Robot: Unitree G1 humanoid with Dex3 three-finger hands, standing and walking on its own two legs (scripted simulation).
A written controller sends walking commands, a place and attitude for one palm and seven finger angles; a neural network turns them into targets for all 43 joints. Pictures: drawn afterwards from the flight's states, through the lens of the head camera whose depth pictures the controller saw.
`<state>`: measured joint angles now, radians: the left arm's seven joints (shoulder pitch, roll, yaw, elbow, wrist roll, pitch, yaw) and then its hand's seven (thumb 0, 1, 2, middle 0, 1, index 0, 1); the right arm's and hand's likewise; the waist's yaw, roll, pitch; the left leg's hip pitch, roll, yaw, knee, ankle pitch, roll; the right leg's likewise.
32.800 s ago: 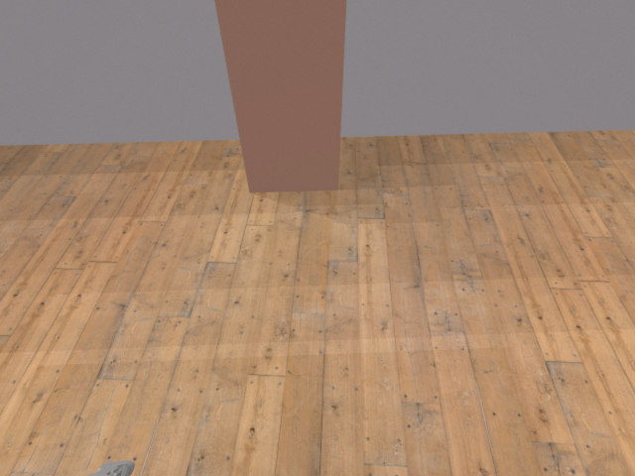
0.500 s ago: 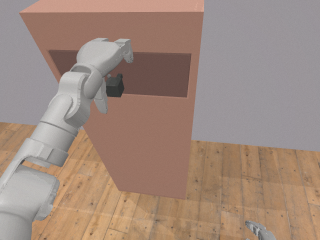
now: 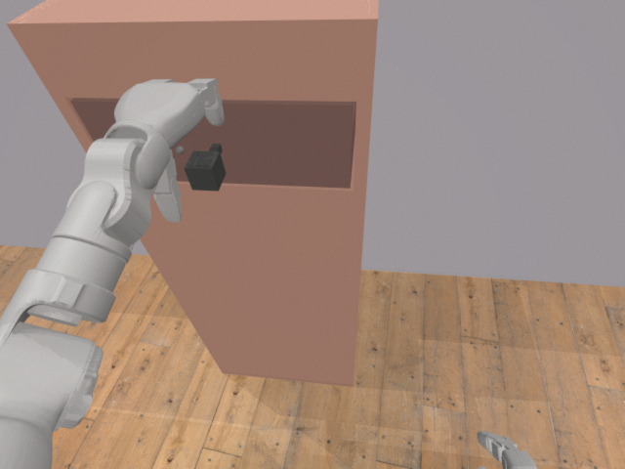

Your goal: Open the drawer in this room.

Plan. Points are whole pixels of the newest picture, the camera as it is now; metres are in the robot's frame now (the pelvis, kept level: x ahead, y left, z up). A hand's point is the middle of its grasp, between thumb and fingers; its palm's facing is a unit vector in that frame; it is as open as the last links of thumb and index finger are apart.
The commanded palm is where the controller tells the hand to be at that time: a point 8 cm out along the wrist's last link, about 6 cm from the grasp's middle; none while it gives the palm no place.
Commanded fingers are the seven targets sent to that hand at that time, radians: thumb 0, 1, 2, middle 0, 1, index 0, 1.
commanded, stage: move the hooked fingers above the handle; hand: left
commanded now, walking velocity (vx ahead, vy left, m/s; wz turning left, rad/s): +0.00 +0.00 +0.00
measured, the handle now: (210, 162) +0.48 +0.17 +0.15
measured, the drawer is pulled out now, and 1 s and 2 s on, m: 0.00 0.00 0.00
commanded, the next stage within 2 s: lower the fingers behind the handle in 1.58 s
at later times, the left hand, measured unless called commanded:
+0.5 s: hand (187, 147) +0.43 +0.17 +0.21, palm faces +0.03 -0.01 -1.00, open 13.8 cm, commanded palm +0.40 +0.17 +0.29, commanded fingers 0.00 -0.50 0.30 -0.30 -1.20 -0.30 -1.20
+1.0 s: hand (190, 147) +0.43 +0.17 +0.21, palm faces +0.03 -0.03 -1.00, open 13.8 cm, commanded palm +0.40 +0.18 +0.29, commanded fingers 0.00 -0.50 0.30 -0.30 -1.20 -0.30 -1.20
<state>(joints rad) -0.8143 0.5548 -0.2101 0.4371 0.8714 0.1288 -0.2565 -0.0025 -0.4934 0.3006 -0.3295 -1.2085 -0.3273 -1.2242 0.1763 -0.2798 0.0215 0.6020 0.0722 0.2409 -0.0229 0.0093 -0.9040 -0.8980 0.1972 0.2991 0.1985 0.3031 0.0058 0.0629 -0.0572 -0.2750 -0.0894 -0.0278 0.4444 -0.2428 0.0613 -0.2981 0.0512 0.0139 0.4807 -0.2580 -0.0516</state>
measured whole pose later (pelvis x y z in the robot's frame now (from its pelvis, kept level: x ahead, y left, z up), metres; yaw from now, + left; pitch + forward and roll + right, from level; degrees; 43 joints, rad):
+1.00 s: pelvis +0.00 +0.00 +0.00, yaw +0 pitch +4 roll +1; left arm -0.79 0.52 -0.23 0.36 0.86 0.16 -0.27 0.00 -0.49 0.30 -0.33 -1.21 -0.33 -1.22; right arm 0.16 -0.27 0.03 0.61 0.07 0.25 0.00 0.01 -0.90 -0.90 0.20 0.30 0.20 0.30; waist 0.01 0.07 -0.07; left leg -0.26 -0.10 -0.02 0.44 -0.24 0.07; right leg -0.29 0.04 0.02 0.48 -0.26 -0.05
